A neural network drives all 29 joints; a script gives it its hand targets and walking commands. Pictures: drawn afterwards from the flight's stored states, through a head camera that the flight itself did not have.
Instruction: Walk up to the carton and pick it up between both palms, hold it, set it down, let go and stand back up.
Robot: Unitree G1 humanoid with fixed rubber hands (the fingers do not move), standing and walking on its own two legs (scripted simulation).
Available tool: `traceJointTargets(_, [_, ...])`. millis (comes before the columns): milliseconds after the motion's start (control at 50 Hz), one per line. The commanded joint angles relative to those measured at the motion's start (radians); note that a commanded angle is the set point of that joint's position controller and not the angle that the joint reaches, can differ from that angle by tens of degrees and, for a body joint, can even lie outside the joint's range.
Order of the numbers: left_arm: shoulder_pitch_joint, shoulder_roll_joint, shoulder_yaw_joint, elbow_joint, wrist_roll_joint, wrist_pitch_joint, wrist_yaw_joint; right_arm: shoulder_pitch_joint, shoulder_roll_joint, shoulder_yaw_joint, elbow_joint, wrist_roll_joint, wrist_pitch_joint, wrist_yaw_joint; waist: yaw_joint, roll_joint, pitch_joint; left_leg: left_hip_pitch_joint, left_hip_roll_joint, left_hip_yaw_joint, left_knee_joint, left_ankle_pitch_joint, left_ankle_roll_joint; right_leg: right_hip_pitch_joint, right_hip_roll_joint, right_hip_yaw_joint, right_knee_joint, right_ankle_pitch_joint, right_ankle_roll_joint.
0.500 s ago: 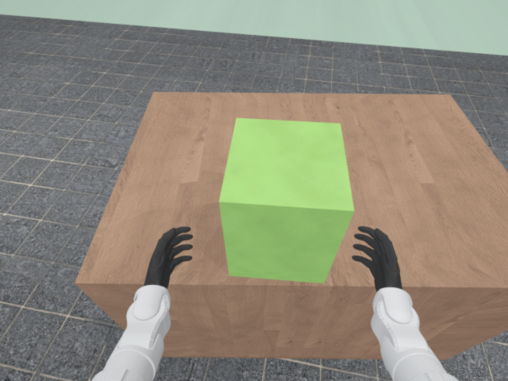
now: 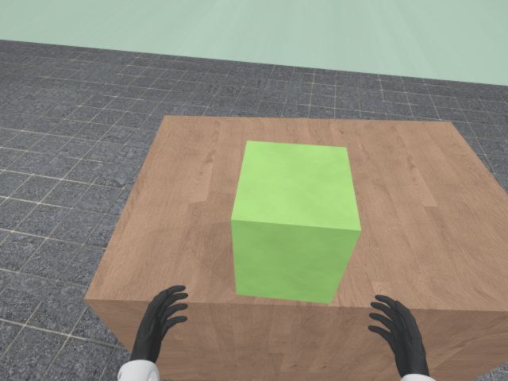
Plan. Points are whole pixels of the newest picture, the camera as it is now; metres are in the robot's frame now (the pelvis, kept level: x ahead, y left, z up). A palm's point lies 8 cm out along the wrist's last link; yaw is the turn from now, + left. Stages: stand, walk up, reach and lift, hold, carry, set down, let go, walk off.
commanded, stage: set down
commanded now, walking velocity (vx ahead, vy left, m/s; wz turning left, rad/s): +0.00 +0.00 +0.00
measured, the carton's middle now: (289, 223) +0.44 -0.03 -0.02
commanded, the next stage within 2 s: let go in 1.96 s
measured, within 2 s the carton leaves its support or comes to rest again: neither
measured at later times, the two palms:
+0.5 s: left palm (137, 368) +0.16 +0.21 -0.03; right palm (414, 380) +0.16 -0.20 -0.03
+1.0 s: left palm (134, 364) +0.17 +0.22 -0.05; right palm out of the picture +0.16 -0.21 -0.05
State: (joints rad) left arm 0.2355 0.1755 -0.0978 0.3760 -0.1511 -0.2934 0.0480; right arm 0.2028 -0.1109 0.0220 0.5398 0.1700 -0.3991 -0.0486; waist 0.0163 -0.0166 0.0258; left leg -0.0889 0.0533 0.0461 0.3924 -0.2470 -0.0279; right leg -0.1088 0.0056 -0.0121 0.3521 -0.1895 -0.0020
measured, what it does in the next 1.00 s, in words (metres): stands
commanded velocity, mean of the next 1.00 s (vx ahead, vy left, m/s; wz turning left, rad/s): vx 0.00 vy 0.00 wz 0.00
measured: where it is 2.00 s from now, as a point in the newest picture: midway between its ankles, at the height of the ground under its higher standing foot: outside the picture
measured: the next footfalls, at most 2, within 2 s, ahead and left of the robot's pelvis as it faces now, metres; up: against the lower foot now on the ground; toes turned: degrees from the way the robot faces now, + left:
none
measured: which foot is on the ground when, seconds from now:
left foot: down 0.00-1.00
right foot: down 0.00-1.00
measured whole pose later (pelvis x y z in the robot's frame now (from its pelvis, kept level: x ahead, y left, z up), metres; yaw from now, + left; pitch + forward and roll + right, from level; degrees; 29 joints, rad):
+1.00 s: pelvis +0.02 +0.01 +0.00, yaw -1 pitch -4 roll -1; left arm 0.32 0.20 -0.04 0.36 -0.06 -0.09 0.02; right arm 0.32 -0.16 -0.01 0.56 0.10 -0.32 0.00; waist 0.03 -0.01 0.06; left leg -0.01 0.05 0.06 0.33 -0.26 -0.02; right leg -0.03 0.01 0.00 0.29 -0.19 0.01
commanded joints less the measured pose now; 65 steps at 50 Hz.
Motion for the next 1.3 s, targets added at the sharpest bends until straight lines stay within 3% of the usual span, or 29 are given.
traceJointTargets(0, [-0.072, 0.043, 0.018, -0.193, 0.018, -0.031, 0.010, -0.064, -0.088, -0.037, -0.211, -0.009, -0.033, 0.015, 0.015, 0.026, -0.066, 0.013, -0.057, 0.003, -0.062, 0.250, -0.029, 0.037, 0.027, 0.044, -0.069, 0.071, -0.050])
traceJointTargets(80, [-0.169, 0.078, 0.023, -0.270, 0.002, -0.018, 0.018, -0.129, -0.103, -0.065, -0.286, -0.013, -0.014, 0.020, 0.022, 0.027, -0.071, -0.037, -0.066, 0.024, -0.074, 0.181, -0.018, 0.019, 0.025, 0.055, -0.065, 0.017, -0.044])
traceJointTargets(100, [-0.017, 0.044, 0.027, -0.184, 0.040, 0.001, 0.012, 0.015, -0.068, -0.047, -0.169, -0.030, -0.001, 0.024, 0.004, 0.033, -0.009, -0.005, -0.063, 0.021, -0.085, 0.195, -0.027, 0.043, 0.014, 0.055, -0.090, 0.042, -0.050])
traceJointTargets(140, [-0.058, 0.046, 0.028, -0.210, 0.027, 0.011, 0.018, -0.043, -0.080, -0.068, -0.277, -0.036, 0.002, 0.029, 0.015, 0.011, -0.010, -0.012, -0.060, 0.021, -0.095, 0.119, -0.016, 0.021, 0.010, 0.055, -0.100, -0.034, -0.050])
traceJointTargets(220, [-0.014, 0.034, 0.026, -0.174, 0.032, 0.038, 0.019, 0.000, -0.080, -0.078, -0.232, -0.055, 0.030, 0.036, 0.013, 0.004, 0.039, 0.005, -0.053, 0.023, -0.104, 0.136, -0.015, 0.002, 0.014, 0.041, -0.107, -0.023, -0.055])
traceJointTargets(260, [-0.064, 0.107, 0.065, -0.286, 0.028, 0.019, 0.032, -0.015, -0.067, -0.070, -0.282, -0.025, 0.030, 0.037, 0.044, 0.020, -0.048, -0.017, -0.061, 0.032, -0.088, 0.128, -0.014, 0.045, 0.001, 0.061, -0.084, -0.023, -0.047])
traceJointTargets(340, [-0.020, 0.026, 0.013, -0.141, 0.030, 0.075, 0.021, -0.024, -0.094, -0.074, -0.156, -0.060, 0.067, 0.050, -0.002, 0.041, 0.054, -0.033, -0.041, 0.009, -0.112, 0.065, -0.025, 0.011, 0.007, 0.048, -0.096, -0.073, -0.063])
traceJointTargets(360, [-0.029, 0.043, 0.017, -0.301, 0.016, 0.053, 0.035, 0.002, -0.098, -0.101, -0.255, -0.031, 0.048, 0.050, 0.020, 0.069, -0.010, 0.008, -0.043, 0.016, -0.115, 0.112, -0.023, 0.022, 0.016, 0.034, -0.090, -0.022, -0.058])
traceJointTargets(480, [-0.068, 0.062, 0.021, -0.171, 0.024, 0.094, 0.035, -0.025, -0.092, -0.114, -0.200, -0.076, 0.073, 0.053, 0.007, 0.036, 0.002, -0.053, -0.045, 0.016, -0.107, 0.072, -0.016, 0.047, 0.008, 0.042, -0.082, -0.050, -0.047])
traceJointTargets(520, [-0.019, 0.073, 0.022, -0.223, 0.019, 0.078, 0.033, 0.002, -0.098, -0.104, -0.243, -0.070, 0.051, 0.048, 0.016, -0.008, -0.022, 0.001, -0.046, 0.018, -0.098, 0.159, -0.016, 0.030, 0.018, 0.032, -0.083, 0.020, -0.042])
traceJointTargets(540, [0.008, 0.052, 0.041, -0.200, 0.040, 0.077, 0.028, 0.034, -0.089, -0.087, -0.183, -0.063, 0.048, 0.052, 0.026, 0.038, -0.013, 0.016, -0.050, 0.024, -0.082, 0.209, -0.020, 0.039, 0.015, 0.037, -0.076, 0.058, -0.048])
traceJointTargets(580, [0.038, 0.058, 0.041, -0.080, 0.066, 0.118, 0.007, 0.043, -0.103, -0.083, -0.088, -0.075, 0.068, 0.049, -0.007, 0.018, 0.018, 0.068, -0.051, 0.010, -0.066, 0.281, -0.041, 0.032, 0.026, 0.034, -0.098, 0.096, -0.052])
traceJointTargets(620, [0.028, 0.091, 0.051, -0.280, 0.037, 0.090, 0.013, 0.060, -0.095, -0.081, -0.250, -0.051, 0.037, 0.044, 0.017, -0.003, -0.041, 0.066, -0.050, 0.015, -0.067, 0.312, -0.026, 0.061, 0.026, 0.027, -0.085, 0.142, -0.037])
traceJointTargets(660, [0.003, 0.072, 0.047, -0.214, 0.065, 0.109, 0.023, 0.014, -0.126, -0.110, -0.136, -0.067, 0.053, 0.058, 0.015, 0.067, -0.024, 0.040, -0.041, 0.017, -0.085, 0.272, -0.040, 0.071, 0.029, 0.018, -0.082, 0.088, -0.055])
traceJointTargets(680, [0.040, 0.051, 0.050, -0.158, 0.075, 0.124, 0.013, 0.051, -0.123, -0.100, -0.106, -0.077, 0.053, 0.054, -0.003, 0.039, -0.026, 0.070, -0.051, 0.023, -0.067, 0.324, -0.042, 0.065, 0.026, 0.019, -0.089, 0.143, -0.051])
traceJointTargets(720, [0.036, 0.098, 0.038, -0.272, 0.046, 0.102, 0.015, 0.067, -0.119, -0.113, -0.213, -0.050, 0.027, 0.046, -0.006, 0.023, -0.056, 0.078, -0.056, 0.017, -0.057, 0.348, -0.034, 0.062, 0.030, 0.020, -0.081, 0.174, -0.037])
traceJointTargets(760, [0.014, 0.063, 0.055, -0.054, 0.102, 0.168, -0.006, 0.025, -0.121, -0.068, -0.026, -0.098, 0.077, 0.055, -0.009, 0.047, 0.047, 0.034, -0.050, 0.018, -0.075, 0.313, -0.038, 0.044, 0.026, 0.030, -0.104, 0.120, -0.049])
traceJointTargets(780, [0.022, 0.090, 0.064, -0.281, 0.070, 0.136, 0.013, 0.019, -0.151, -0.104, -0.189, -0.055, 0.043, 0.056, 0.019, 0.066, -0.051, 0.086, -0.047, 0.019, -0.069, 0.373, -0.040, 0.063, 0.031, 0.006, -0.081, 0.183, -0.043])
traceJointTargets(800, [0.072, 0.091, 0.076, -0.236, 0.059, 0.112, 0.006, 0.085, -0.129, -0.103, -0.225, -0.054, 0.016, 0.049, 0.019, 0.013, -0.050, 0.103, -0.061, 0.028, -0.051, 0.424, -0.026, 0.071, 0.033, 0.009, -0.082, 0.250, -0.034])
traceJointTargets(860, [0.068, 0.097, 0.085, -0.197, 0.097, 0.136, -0.007, 0.086, -0.136, -0.082, -0.136, -0.057, 0.025, 0.055, 0.014, 0.045, -0.046, 0.122, -0.056, 0.025, -0.051, 0.460, -0.035, 0.083, 0.037, 0.015, -0.088, 0.273, -0.037])
traceJointTargets(880, [0.071, 0.084, 0.075, -0.132, 0.095, 0.148, -0.021, 0.097, -0.148, -0.082, -0.090, -0.063, 0.029, 0.050, -0.012, -0.015, -0.041, 0.114, -0.064, 0.020, -0.044, 0.438, -0.036, 0.078, 0.033, 0.016, -0.090, 0.286, -0.031])
traceJointTargets(900, [0.051, 0.083, 0.085, -0.231, 0.091, 0.132, -0.013, 0.085, -0.143, -0.077, -0.144, -0.044, 0.013, 0.052, 0.014, 0.036, -0.042, 0.115, -0.063, 0.027, -0.058, 0.449, -0.036, 0.061, 0.035, 0.009, -0.091, 0.272, -0.033])
traceJointTargets(920, [0.050, 0.096, 0.086, -0.095, 0.094, 0.163, -0.028, 0.082, -0.116, -0.064, -0.093, -0.081, 0.039, 0.048, -0.014, 0.017, -0.031, 0.105, -0.066, 0.028, -0.053, 0.386, -0.027, 0.067, 0.018, 0.025, -0.112, 0.217, -0.033])
traceJointTargets(940, [0.032, 0.098, 0.110, -0.088, 0.118, 0.179, -0.033, 0.049, -0.128, -0.051, -0.080, -0.096, 0.050, 0.046, 0.025, 0.022, -0.013, 0.098, -0.068, 0.042, -0.066, 0.373, -0.029, 0.064, 0.016, 0.024, -0.111, 0.201, -0.025])
traceJointTargets(980, [0.043, 0.130, 0.108, -0.298, 0.072, 0.140, -0.012, 0.080, -0.148, -0.081, -0.209, -0.038, 0.012, 0.048, 0.030, 0.020, -0.114, 0.128, -0.065, 0.038, -0.047, 0.463, -0.030, 0.080, 0.029, 0.005, -0.082, 0.282, -0.023])
traceJointTargets(1000, [0.048, 0.093, 0.091, -0.128, 0.115, 0.189, -0.024, 0.073, -0.119, -0.054, -0.065, -0.075, 0.051, 0.048, -0.007, 0.046, 0.001, 0.111, -0.068, 0.032, -0.060, 0.409, -0.031, 0.050, 0.021, 0.017, -0.108, 0.239, -0.034])
traceJointTargets(1040, [0.037, 0.081, 0.092, -0.094, 0.123, 0.224, -0.033, 0.045, -0.156, -0.071, -0.026, -0.097, 0.069, 0.055, -0.003, 0.057, 0.007, 0.086, -0.059, 0.034, -0.067, 0.365, -0.039, 0.056, 0.029, -0.002, -0.103, 0.177, -0.039])
traceJointTargets(1160, [0.026, 0.110, 0.116, -0.143, 0.108, 0.230, -0.031, 0.049, -0.163, -0.083, -0.110, -0.098, 0.066, 0.048, 0.006, -0.005, -0.054, 0.122, -0.062, 0.037, -0.052, 0.422, -0.028, 0.070, 0.027, -0.011, -0.089, 0.256, -0.021])
traceJointTargets(1280, [-0.037, 0.095, 0.099, -0.107, 0.123, 0.308, -0.035, -0.006, -0.141, -0.081, -0.014, -0.148, 0.130, 0.047, -0.010, 0.064, 0.005, 0.062, -0.046, 0.029, -0.073, 0.303, -0.032, 0.055, 0.021, -0.018, -0.107, 0.110, -0.042])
